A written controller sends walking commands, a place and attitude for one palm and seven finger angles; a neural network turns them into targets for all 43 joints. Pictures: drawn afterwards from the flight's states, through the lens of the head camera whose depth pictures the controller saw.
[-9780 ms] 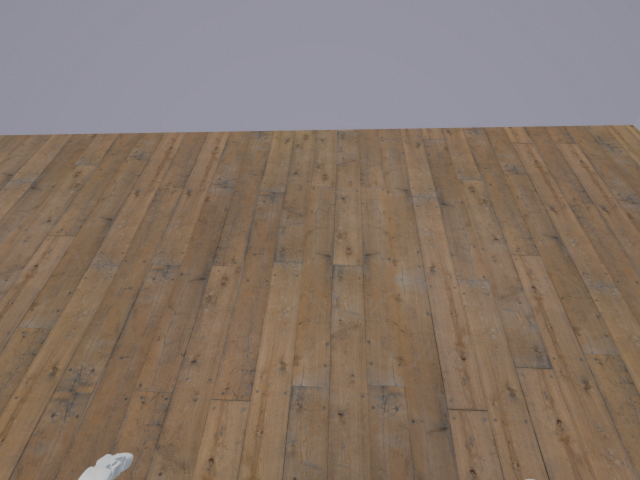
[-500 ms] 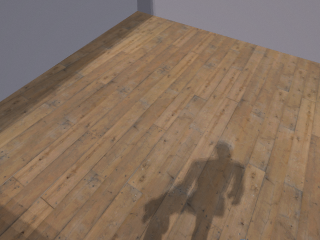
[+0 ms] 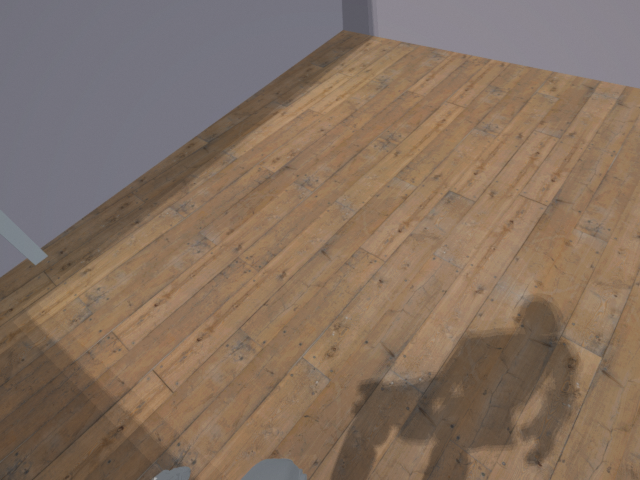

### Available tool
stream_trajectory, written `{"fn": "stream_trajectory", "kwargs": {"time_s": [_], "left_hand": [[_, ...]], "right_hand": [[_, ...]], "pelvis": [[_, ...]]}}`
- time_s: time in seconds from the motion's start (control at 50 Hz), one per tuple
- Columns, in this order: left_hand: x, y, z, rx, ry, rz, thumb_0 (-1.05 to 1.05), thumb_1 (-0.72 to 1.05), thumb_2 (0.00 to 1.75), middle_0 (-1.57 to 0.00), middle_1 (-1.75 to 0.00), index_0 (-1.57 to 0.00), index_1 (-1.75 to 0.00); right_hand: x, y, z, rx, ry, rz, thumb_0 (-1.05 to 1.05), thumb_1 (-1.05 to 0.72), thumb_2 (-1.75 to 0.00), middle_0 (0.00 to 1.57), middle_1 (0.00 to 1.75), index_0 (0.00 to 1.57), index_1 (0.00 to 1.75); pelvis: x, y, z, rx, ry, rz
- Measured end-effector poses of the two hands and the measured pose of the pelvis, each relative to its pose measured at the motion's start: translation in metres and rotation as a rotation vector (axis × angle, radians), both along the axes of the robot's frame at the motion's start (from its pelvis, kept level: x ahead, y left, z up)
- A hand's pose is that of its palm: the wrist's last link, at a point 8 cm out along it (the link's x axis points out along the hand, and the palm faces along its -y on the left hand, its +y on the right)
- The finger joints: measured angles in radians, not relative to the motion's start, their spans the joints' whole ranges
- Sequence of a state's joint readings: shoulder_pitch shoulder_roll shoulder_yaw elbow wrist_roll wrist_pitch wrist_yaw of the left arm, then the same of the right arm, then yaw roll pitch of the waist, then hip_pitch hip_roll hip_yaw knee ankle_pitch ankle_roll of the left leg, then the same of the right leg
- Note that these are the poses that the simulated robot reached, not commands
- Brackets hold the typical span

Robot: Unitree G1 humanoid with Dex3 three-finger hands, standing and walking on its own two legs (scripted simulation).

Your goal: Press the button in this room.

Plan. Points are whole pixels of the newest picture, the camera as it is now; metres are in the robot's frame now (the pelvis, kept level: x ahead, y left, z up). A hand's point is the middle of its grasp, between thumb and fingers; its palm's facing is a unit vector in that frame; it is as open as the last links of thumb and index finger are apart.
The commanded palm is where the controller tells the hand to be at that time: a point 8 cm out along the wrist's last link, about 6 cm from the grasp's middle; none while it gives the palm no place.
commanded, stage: turn or walk to find it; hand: left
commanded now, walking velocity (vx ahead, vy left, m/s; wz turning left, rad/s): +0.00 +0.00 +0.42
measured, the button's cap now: out of the picture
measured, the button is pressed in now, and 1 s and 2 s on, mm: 0 0 0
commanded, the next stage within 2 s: stand and wait in 1.04 s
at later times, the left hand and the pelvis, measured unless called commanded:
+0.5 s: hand out of the picture -0.05 +0.26 -0.18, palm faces +0.28 -0.93 -0.24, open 7.4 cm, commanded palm none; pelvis -0.03 +0.04 +0.00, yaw +13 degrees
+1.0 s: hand out of the picture -0.03 +0.19 -0.13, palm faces +0.42 -0.86 -0.30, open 7.4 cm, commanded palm none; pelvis -0.04 -0.03 +0.00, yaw +26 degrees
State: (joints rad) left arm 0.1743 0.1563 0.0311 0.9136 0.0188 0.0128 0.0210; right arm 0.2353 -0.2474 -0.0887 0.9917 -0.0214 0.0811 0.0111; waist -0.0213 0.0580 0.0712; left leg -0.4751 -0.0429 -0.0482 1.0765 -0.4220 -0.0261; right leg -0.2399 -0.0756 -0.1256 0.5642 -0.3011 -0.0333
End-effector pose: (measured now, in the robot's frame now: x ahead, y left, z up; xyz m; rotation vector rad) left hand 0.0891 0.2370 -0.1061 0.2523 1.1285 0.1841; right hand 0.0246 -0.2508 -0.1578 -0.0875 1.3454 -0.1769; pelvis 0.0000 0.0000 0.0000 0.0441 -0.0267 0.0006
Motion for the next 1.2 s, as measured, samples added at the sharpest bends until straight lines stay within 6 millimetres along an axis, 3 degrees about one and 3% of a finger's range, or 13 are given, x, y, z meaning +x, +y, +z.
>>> {"fn": "stream_trajectory", "kwargs": {"time_s": [0.12,0.2,0.28,0.42,0.5,0.64,0.8,0.88,1.06,1.2], "left_hand": [[-0.037,-0.005,-0.003,-0.020,0.047,0.077,0.00,0.91,0.90,-0.21,-0.30,-0.20,-0.30],[-0.063,0.002,-0.009,-0.031,0.076,0.136,0.00,0.91,0.90,-0.21,-0.30,-0.20,-0.30],[-0.094,0.017,-0.021,-0.050,0.114,0.198,0.00,0.91,0.90,-0.21,-0.30,-0.20,-0.30],[-0.148,0.054,-0.050,-0.082,0.200,0.308,0.00,0.91,0.90,-0.21,-0.30,-0.20,-0.30],[-0.156,0.065,-0.042,-0.087,0.207,0.336,0.01,0.91,0.90,-0.20,-0.30,-0.20,-0.30],[-0.143,0.069,-0.025,-0.064,0.119,0.353,0.01,0.91,0.90,-0.20,-0.30,-0.20,-0.30],[-0.116,0.044,-0.012,-0.017,0.018,0.350,0.00,0.91,0.90,-0.20,-0.30,-0.20,-0.30],[-0.118,0.019,-0.004,0.010,-0.024,0.359,0.00,0.91,0.90,-0.20,-0.30,-0.20,-0.30],[-0.169,-0.026,0.005,-0.009,0.028,0.487,0.00,0.91,0.90,-0.21,-0.30,-0.20,-0.30],[-0.223,-0.046,-0.005,-0.042,0.101,0.586,0.00,0.92,0.90,-0.21,-0.30,-0.20,-0.30]], "right_hand": [[-0.002,-0.011,0.008,-0.018,0.035,0.053,0.01,-0.91,-0.90,0.20,0.30,0.20,0.30],[0.008,-0.007,0.012,-0.036,0.048,0.107,0.01,-0.91,-0.90,0.19,0.30,0.20,0.30],[0.033,0.009,0.016,-0.056,0.015,0.181,0.01,-0.91,-0.90,0.19,0.30,0.20,0.30],[0.081,0.058,0.027,-0.088,-0.137,0.301,0.01,-0.91,-0.90,0.19,0.30,0.20,0.30],[0.088,0.077,0.038,-0.085,-0.171,0.337,0.01,-0.91,-0.90,0.20,0.30,0.20,0.30],[0.084,0.087,0.035,-0.046,-0.163,0.372,0.01,-0.90,-0.90,0.20,0.30,0.20,0.30],[0.060,0.054,0.011,-0.006,-0.079,0.376,0.01,-0.90,-0.90,0.20,0.30,0.21,0.30],[0.054,0.029,-0.004,0.010,-0.033,0.382,0.01,-0.90,-0.90,0.20,0.30,0.20,0.30],[0.060,-0.004,0.004,-0.007,0.026,0.463,0.01,-0.91,-0.90,0.20,0.30,0.20,0.30],[0.074,0.005,0.009,-0.037,0.038,0.550,0.01,-0.91,-0.90,0.19,0.30,0.20,0.30]], "pelvis": [[-0.004,-0.005,0.005,-0.001,0.002,0.065],[-0.007,-0.001,0.005,-0.004,0.008,0.103],[-0.012,0.009,0.001,-0.015,0.012,0.142],[-0.024,0.036,-0.011,-0.034,0.005,0.196],[-0.027,0.043,-0.002,-0.052,0.003,0.221],[-0.033,0.041,0.004,-0.047,0.008,0.270],[-0.038,0.011,-0.002,-0.024,0.018,0.337],[-0.040,-0.009,-0.006,-0.020,0.008,0.381],[-0.041,-0.032,0.007,0.014,0.005,0.480],[-0.048,-0.034,0.007,0.006,0.012,0.522]]}}
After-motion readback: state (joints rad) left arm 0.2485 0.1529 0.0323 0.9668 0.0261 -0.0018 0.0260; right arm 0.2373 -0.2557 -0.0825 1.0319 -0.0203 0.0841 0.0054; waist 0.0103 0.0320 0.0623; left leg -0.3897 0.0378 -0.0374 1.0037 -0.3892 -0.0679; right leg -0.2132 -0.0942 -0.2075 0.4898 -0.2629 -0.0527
